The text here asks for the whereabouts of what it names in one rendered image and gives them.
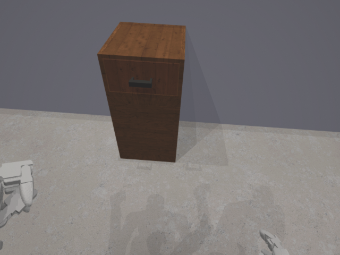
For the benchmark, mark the right robot hand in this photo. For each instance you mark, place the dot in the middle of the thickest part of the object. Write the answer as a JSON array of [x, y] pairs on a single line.
[[274, 244]]

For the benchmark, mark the drawer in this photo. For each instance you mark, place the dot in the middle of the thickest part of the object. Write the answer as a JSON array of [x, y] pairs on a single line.
[[164, 76]]

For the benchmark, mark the left robot hand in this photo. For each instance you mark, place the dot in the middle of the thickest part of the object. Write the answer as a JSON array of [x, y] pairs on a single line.
[[16, 180]]

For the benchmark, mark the cabinet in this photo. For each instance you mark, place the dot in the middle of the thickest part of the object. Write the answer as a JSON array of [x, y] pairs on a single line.
[[146, 125]]

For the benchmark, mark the handle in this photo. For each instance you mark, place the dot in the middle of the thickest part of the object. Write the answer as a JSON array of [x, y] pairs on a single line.
[[140, 83]]

